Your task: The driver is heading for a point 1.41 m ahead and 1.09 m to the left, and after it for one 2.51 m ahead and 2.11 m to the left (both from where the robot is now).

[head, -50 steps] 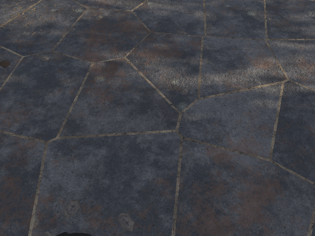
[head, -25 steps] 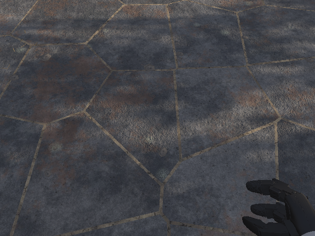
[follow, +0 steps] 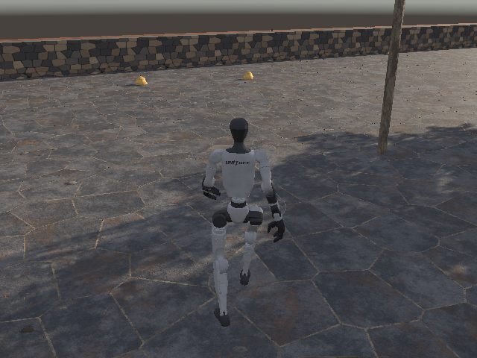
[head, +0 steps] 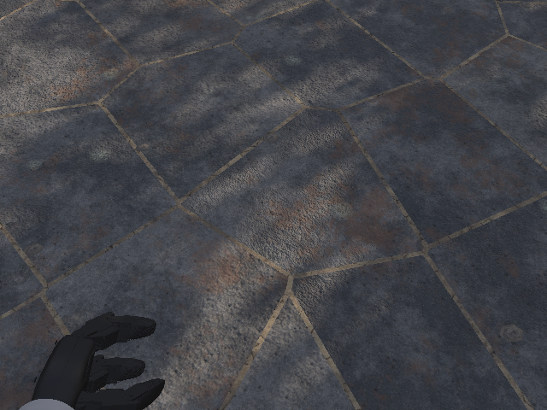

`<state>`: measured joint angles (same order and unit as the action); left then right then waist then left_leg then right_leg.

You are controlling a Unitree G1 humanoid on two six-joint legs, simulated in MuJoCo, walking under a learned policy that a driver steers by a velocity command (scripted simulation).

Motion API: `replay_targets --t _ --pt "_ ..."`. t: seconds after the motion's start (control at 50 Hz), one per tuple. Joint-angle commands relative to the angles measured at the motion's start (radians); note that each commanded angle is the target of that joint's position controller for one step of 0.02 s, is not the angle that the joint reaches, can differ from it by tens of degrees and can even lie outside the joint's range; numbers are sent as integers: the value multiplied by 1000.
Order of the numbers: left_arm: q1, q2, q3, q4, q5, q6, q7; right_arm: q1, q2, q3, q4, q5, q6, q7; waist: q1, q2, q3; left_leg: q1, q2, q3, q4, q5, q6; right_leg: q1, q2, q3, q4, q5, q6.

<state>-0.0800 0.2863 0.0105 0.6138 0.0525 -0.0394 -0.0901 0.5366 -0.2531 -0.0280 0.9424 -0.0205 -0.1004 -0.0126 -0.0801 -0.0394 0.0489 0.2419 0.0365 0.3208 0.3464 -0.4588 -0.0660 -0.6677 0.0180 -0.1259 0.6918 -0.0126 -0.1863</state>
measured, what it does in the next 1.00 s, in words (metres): walks ahead, turning left: right foot, then left foot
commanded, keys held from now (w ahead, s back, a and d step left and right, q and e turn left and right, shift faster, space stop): q+shift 0.96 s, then w+q+shift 0.04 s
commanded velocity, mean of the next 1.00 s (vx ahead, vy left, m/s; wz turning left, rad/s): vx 0.18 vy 0.00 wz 0.66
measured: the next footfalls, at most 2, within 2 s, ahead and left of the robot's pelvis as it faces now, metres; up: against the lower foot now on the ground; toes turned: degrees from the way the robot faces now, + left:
right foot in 0.02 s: +0.23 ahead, -0.04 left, +0.00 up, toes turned -4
left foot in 0.52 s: +0.37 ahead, +0.17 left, +0.00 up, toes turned +20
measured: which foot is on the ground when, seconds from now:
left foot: down 0.00-0.02, up 0.04-0.50, down 0.52-1.00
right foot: up 0.00-0.00, down 0.02-0.52, up 0.54-0.96, down 0.98-1.00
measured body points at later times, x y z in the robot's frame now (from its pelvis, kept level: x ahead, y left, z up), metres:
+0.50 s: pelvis +0.25 +0.05 +0.02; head +0.29 +0.07 +0.47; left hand +0.35 +0.35 -0.09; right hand +0.44 -0.18 -0.09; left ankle +0.34 +0.16 -0.70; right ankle +0.19 -0.04 -0.71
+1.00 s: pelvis +0.35 +0.05 +0.02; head +0.38 +0.07 +0.47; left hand +0.27 +0.37 -0.07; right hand +0.69 -0.04 -0.04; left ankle +0.33 +0.16 -0.70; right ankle +0.47 -0.02 -0.71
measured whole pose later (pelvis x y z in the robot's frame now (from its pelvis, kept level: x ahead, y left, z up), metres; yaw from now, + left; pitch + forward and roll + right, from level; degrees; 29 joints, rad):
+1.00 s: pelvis +0.35 +0.05 +0.02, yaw +43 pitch +3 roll -1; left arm 0.10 0.30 0.09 0.77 -0.01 -0.03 0.01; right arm 0.14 -0.35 -0.11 0.51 0.02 0.07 -0.04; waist 0.00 0.04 0.03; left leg -0.41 -0.20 -0.33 0.60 -0.25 0.03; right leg -0.36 0.07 0.14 0.49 -0.19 0.02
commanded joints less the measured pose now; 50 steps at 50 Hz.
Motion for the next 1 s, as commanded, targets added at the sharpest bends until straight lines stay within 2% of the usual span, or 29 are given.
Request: replay_targets --t 0.02,0.04,0.06,0.08,0.1,0.12,0.14,0.16,0.2,0.26,0.32,0.36,0.42,0.48,0.5,0.52,0.54,0.56,0.58,0.6,0.62,0.66,0.7,0.76,0.84,0.94,0.96,0.98,1.0 --pt "526 127 54 154 25 -20 42 -119 -230 -36 -94 20 0 -11 319 102 -148 -445 142 -58 626 1059 113 785 34 108 -206 161 -40" --pt "464 232 74 140 27 -21 61 -10 -88 -13 -129 19 6 -6 172 -194 -275 -733 -21 -95 1109 -161 81 1074 -309 403 -4 926 -66" --pt "456 243 81 69 -37 -24 71 86 -158 -10 -112 79 -29 5 208 -143 -634 -875 -73 -533 1283 -196 85 1279 -483 753 -91 791 -260" --pt "436 198 76 78 -33 -25 63 -51 -226 -36 -126 115 -32 -2 233 32 -569 -844 -39 -546 1257 -125 77 1106 -442 646 -192 687 -251" --pt "360 180 73 106 -55 -45 52 -103 -191 -36 -152 114 -22 -10 157 99 -342 -883 12 -490 1130 -58 62 891 -408 533 -263 564 -210" --pt "278 119 58 104 -64 -63 54 -134 -160 -35 -135 91 -4 -26 107 156 -232 -867 64 -460 1062 -10 40 723 -371 462 -310 494 -165" --pt "225 83 50 105 -55 -74 55 -103 -146 -42 -113 78 20 -31 64 140 -162 -792 87 -447 1025 26 29 571 -347 376 -353 495 -143" --pt "208 55 45 110 -41 -79 51 -63 -121 -45 -95 66 44 -29 34 105 -143 -710 103 -448 998 61 24 466 -319 308 -391 499 -110" --pt "161 42 43 117 -32 -81 57 -71 -83 -50 -109 65 73 -28 9 30 -97 -702 102 -415 942 99 8 356 -283 177 -440 512 -88" --pt "140 58 50 127 -24 -64 98 -152 -70 -55 -164 52 81 -27 6 -13 -78 -788 102 -373 809 265 -3 371 -240 31 -455 509 -52" --pt "128 70 52 123 -34 -30 133 -218 -50 -48 -193 39 78 -6 38 -19 -92 -797 88 -313 601 438 8 454 -209 -65 -419 426 -25" --pt "146 91 57 129 -42 -9 142 -281 -48 -44 -226 35 81 14 72 -17 -98 -813 78 -284 487 482 23 534 -238 -79 -389 409 -23" --pt "162 122 69 132 -57 24 140 -332 -82 -53 -279 36 90 49 91 -36 -91 -834 58 -241 404 384 60 630 -297 -80 -313 407 -7" --pt "126 134 80 116 -83 40 145 -262 -124 -74 -297 39 92 64 43 -56 -110 -734 -8 -187 324 266 125 650 -316 -93 -143 571 44" --pt "111 126 80 113 -91 44 145 -171 -144 -87 -279 39 86 57 -9 -26 -141 -610 -50 -176 224 337 166 616 -283 -121 7 586 84" --pt "138 124 81 107 -84 41 138 -83 -225 -119 -271 31 77 37 -52 104 -167 -419 -15 -315 132 739 228 461 -207 -119 241 348 155" --pt "176 35 60 62 -25 32 122 -122 -346 -144 -287 17 78 21 60 383 -201 -208 179 -680 184 1255 370 124 -4 -88 546 -576 232" --pt "178 74 58 50 -30 19 104 -136 -321 -132 -339 -19 65 31 36 321 -414 -72 299 -1023 75 1005 524 -18 95 185 755 -687 245" --pt "132 112 68 47 -61 7 93 -199 -298 -128 -370 -8 58 40 23 180 -398 -90 295 -975 25 813 488 -56 53 274 758 -613 217" --pt "92 109 70 39 -63 4 95 -258 -256 -119 -379 26 61 34 48 81 -294 -189 247 -893 10 661 428 -76 26 273 693 -526 207" --pt "78 104 72 49 -48 9 105 -311 -214 -107 -391 52 72 22 78 18 -207 -307 205 -820 -5 572 378 -68 -4 270 607 -469 209" --pt "79 96 75 46 -44 24 110 -358 -186 -100 -423 46 95 -3 109 57 -176 -441 124 -743 -20 498 320 39 -4 260 440 -404 214" --pt "86 57 67 60 -51 26 111 -344 -203 -110 -435 33 108 -19 101 86 -187 -441 84 -723 -7 532 297 76 33 245 294 -370 236" --pt "89 47 64 71 -59 29 119 -329 -227 -122 -447 36 124 -38 85 130 -215 -435 70 -756 6 446 275 108 54 264 166 -320 256" --pt "80 69 76 75 -62 25 117 -350 -225 -121 -470 32 144 -39 61 197 -187 -478 42 -816 2 274 243 156 66 277 65 -272 254" --pt "129 107 97 85 -66 -5 99 -392 -229 -120 -500 37 155 -27 64 241 -176 -483 17 -914 53 291 222 292 63 284 -152 -271 217" --pt "172 116 104 99 -66 -9 97 -415 -226 -117 -508 44 157 -26 89 232 -174 -515 -8 -910 82 269 202 372 49 270 -260 -198 206" --pt "242 149 118 115 -64 -8 98 -413 -203 -108 -512 48 159 -23 107 160 -214 -629 -60 -868 147 -1 169 535 -44 317 -350 -176 168" --pt "279 215 133 106 -55 4 104 -361 -153 -91 -510 50 160 -17 92 -49 -237 -850 -172 -694 354 -247 128 702 -254 535 -390 -418 69"
Over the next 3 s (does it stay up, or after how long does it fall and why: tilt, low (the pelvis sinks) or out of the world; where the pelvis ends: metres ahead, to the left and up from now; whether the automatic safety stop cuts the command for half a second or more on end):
stays up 1.33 1.00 0.02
